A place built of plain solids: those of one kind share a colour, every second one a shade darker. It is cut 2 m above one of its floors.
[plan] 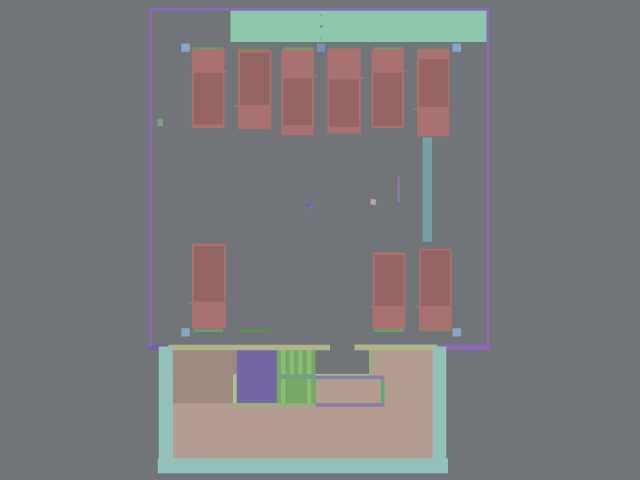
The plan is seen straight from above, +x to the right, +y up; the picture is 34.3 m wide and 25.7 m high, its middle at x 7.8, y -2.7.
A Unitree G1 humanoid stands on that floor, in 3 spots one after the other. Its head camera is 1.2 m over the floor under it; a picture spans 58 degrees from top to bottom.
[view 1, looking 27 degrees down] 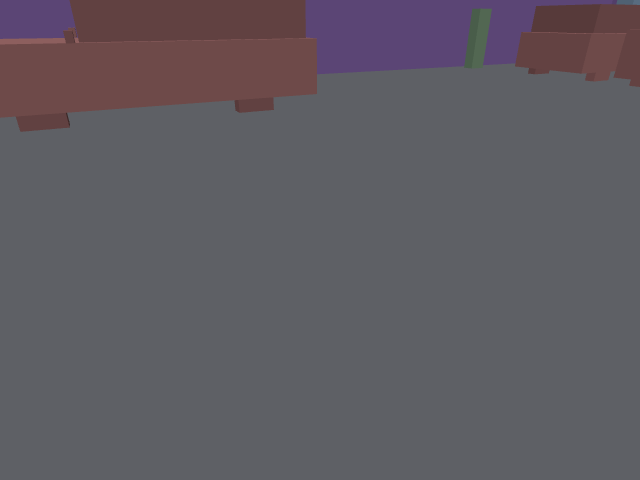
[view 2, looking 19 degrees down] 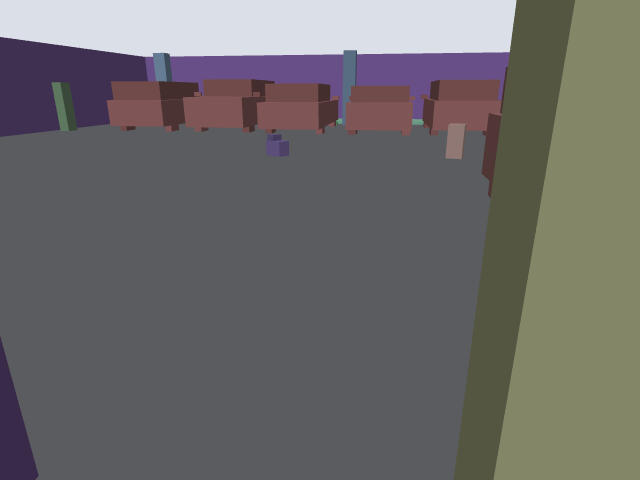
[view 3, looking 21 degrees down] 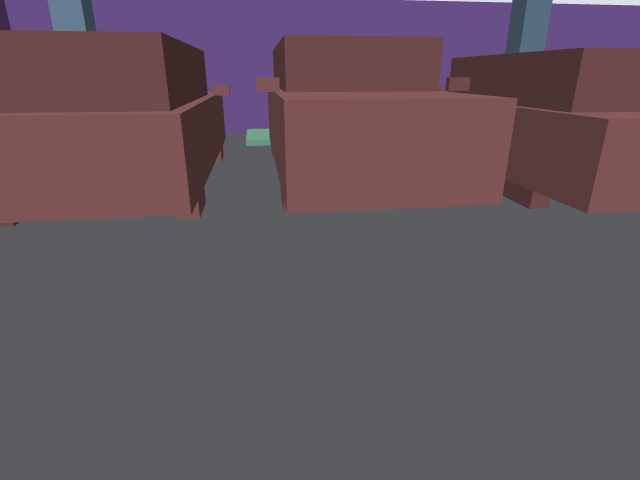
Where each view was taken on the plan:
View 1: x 8.99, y -5.90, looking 154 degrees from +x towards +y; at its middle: ground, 2.64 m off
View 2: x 9.43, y -9.24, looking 99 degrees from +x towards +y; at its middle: ground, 3.69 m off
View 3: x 3.22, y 0.00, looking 82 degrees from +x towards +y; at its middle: ground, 3.35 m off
